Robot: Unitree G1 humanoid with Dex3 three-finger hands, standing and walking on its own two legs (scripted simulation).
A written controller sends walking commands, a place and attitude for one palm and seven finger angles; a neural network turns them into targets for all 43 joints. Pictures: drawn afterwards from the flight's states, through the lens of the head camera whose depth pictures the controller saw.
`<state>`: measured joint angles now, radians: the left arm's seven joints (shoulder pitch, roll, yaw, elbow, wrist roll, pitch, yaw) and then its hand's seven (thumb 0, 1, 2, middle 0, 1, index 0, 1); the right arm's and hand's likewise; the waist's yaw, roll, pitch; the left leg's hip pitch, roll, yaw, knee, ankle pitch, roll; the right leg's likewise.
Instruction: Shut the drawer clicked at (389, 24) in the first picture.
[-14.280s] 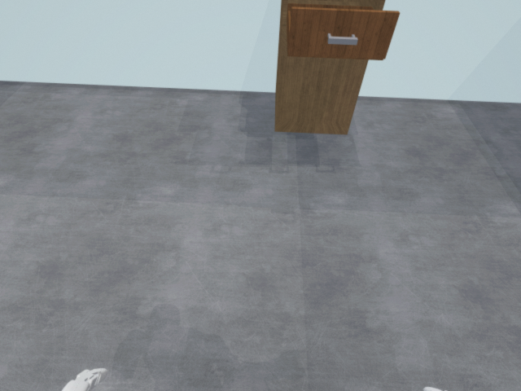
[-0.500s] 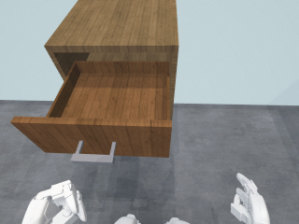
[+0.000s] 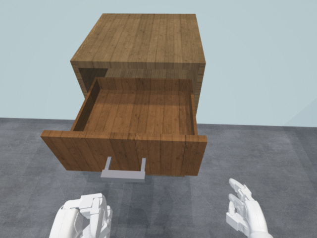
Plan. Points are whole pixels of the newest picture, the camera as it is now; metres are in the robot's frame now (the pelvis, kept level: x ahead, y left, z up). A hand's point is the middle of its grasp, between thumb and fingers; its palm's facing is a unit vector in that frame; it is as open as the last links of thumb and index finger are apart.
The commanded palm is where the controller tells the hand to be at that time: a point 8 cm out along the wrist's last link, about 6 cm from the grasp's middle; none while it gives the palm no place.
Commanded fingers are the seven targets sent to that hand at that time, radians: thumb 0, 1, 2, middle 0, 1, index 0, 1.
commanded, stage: raise the hand and make a fist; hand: left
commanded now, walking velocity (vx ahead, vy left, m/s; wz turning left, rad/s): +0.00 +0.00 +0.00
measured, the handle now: (125, 168) +0.30 +0.12 +0.01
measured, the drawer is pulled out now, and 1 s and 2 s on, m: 0.30 0.30 0.30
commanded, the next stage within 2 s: bring the fist close to the handle in 0.26 s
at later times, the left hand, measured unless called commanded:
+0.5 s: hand (92, 224) +0.14 +0.13 +0.10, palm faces +0.06 -1.00 +0.06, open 3.3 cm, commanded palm +0.10 +0.17 +0.09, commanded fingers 0.00 0.90 0.90 -1.40 -1.60 -1.40 -1.60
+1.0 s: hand (126, 210) +0.18 +0.09 +0.05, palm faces +0.04 -1.00 +0.03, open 3.3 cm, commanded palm +0.15 +0.14 +0.04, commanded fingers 0.00 0.90 0.90 -1.40 -1.60 -1.40 -1.60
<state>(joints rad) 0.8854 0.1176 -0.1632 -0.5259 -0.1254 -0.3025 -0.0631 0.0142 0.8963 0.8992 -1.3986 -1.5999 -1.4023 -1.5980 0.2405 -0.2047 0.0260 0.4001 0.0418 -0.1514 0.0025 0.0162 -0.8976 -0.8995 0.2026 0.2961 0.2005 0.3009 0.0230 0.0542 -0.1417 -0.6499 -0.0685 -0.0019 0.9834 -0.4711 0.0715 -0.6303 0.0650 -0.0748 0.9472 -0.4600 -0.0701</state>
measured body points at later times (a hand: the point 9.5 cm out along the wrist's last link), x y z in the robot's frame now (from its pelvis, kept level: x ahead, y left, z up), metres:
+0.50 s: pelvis +0.01 +0.03 -0.01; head +0.03 +0.02 +0.44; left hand +0.13 +0.19 +0.10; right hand +0.21 -0.18 -0.06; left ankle +0.01 +0.07 -0.68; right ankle +0.01 -0.08 -0.68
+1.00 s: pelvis +0.01 -0.01 -0.03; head +0.06 -0.02 +0.42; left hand +0.17 +0.14 +0.05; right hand +0.20 -0.23 -0.10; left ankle +0.01 +0.07 -0.68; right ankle +0.01 -0.08 -0.68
